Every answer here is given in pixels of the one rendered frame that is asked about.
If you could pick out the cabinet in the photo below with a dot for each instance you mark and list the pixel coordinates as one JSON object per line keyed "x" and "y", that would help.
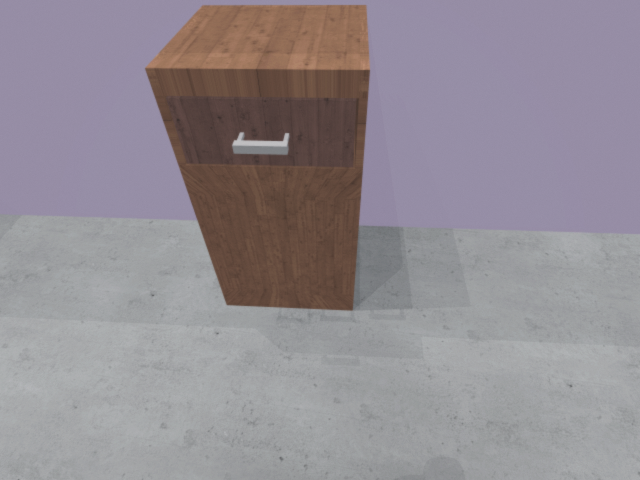
{"x": 277, "y": 236}

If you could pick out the handle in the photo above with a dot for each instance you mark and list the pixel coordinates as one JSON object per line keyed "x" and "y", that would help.
{"x": 241, "y": 146}

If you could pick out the drawer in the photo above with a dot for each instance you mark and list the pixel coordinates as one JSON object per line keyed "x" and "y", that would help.
{"x": 321, "y": 130}

